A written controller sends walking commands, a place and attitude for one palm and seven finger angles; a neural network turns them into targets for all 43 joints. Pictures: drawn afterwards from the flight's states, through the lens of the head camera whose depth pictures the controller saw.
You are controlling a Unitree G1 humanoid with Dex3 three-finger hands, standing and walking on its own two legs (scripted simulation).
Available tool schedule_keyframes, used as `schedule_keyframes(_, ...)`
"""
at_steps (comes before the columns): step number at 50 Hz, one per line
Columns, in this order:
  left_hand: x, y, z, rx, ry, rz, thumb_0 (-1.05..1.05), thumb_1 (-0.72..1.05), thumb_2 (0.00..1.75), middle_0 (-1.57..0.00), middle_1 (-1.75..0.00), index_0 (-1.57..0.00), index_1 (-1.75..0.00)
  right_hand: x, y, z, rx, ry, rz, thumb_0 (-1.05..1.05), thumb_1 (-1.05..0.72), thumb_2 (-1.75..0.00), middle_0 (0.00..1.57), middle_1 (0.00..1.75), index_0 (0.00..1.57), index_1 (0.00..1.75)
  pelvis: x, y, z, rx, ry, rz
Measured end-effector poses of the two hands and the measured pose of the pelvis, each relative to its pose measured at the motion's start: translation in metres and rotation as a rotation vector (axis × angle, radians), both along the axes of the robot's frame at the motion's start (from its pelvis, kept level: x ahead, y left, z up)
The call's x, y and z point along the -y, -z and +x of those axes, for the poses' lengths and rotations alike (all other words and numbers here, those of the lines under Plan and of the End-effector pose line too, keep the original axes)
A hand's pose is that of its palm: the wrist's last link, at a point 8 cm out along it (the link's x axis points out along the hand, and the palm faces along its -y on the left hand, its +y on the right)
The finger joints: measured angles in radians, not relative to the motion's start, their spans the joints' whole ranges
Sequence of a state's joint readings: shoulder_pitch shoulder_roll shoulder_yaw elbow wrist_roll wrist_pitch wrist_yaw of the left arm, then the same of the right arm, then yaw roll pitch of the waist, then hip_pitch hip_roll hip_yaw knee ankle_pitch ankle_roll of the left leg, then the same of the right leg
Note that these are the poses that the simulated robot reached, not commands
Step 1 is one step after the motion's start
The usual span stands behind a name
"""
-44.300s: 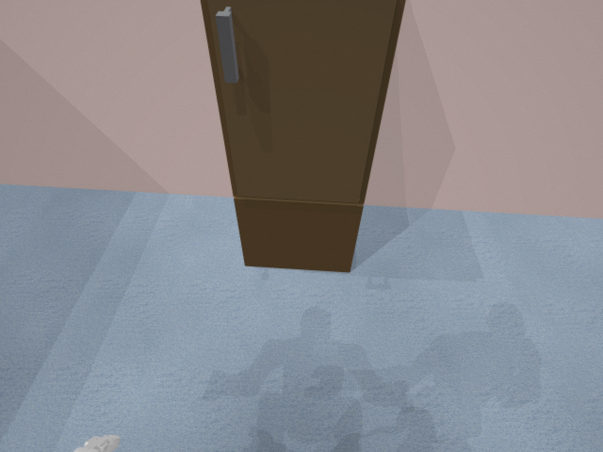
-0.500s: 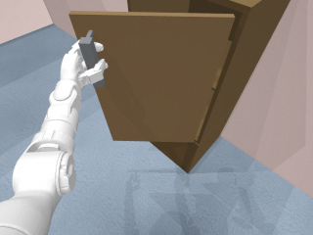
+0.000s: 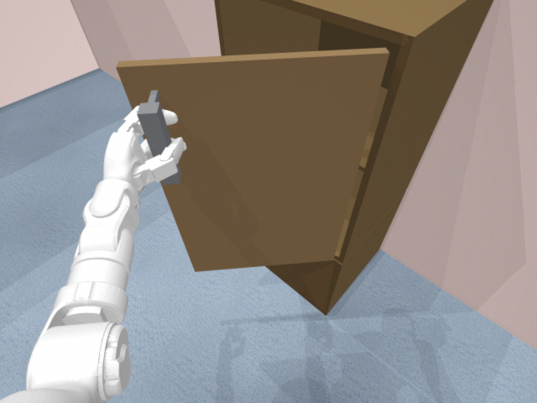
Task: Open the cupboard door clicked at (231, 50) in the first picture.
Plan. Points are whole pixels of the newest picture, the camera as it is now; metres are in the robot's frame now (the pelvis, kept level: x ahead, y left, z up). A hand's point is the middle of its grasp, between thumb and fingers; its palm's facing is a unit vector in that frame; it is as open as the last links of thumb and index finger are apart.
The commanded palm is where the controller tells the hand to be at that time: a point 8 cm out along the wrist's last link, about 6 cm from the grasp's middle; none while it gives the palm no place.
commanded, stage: pull the door open along its arc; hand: left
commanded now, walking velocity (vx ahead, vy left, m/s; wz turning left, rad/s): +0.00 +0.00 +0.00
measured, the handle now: (163, 138) +0.48 +0.17 +0.15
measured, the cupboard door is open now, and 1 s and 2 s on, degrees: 47 82 83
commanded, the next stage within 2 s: open thumb and fingers to let go in 0.68 s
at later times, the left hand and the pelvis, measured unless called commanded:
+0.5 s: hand (216, 242) +0.28 +0.06 +0.16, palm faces +0.32 -0.94 +0.06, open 6.9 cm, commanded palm +0.21 +0.12 +0.15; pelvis +0.00 -0.03 +0.01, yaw +3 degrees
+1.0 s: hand (238, 255) +0.26 +0.04 +0.16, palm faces +0.36 -0.93 +0.02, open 7.2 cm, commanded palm +0.21 +0.07 +0.15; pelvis -0.02 -0.05 +0.00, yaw +4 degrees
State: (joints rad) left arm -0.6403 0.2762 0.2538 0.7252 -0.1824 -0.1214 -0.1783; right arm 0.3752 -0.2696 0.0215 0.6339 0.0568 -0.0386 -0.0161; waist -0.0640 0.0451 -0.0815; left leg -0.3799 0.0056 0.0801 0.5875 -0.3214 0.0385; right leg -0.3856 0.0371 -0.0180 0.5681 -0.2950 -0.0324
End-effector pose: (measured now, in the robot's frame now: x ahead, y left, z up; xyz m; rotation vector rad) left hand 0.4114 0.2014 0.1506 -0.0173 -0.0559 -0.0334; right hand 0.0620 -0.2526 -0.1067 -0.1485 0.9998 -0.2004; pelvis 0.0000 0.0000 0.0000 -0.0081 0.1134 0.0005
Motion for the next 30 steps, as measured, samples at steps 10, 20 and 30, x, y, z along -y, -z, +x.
schedule_keyframes(10,0.035,0.002,-0.093,0.016,-0.116,-0.076,0.02,0.61,0.68,-0.34,-1.35,-0.32,-1.28,-0.022,-0.028,0.095,0.245,-0.108,0.058,0.02,-0.91,-0.9,0.19,0.3,0.2,0.3,0.003,-0.005,0.003,0.077,0.005,0.008)
schedule_keyframes(20,0.08,-0.005,-0.156,-0.06,-0.291,-0.071,0.04,0.58,0.69,-0.33,-1.28,-0.33,-1.3,-0.056,-0.065,0.166,0.37,-0.259,0.105,0.01,-0.91,-0.9,0.19,0.3,0.2,0.3,0.02,-0.007,0.004,0.152,-0.034,0.011)
schedule_keyframes(30,0.11,-0.007,-0.186,-0.049,-0.353,-0.014,0.03,0.58,0.68,-0.33,-1.28,-0.3,-1.32,-0.05,-0.048,0.156,0.299,-0.298,0.148,0.01,-0.9,-0.9,0.2,0.3,0.2,0.3,0.035,-0.004,0.0,0.169,-0.055,0.02)
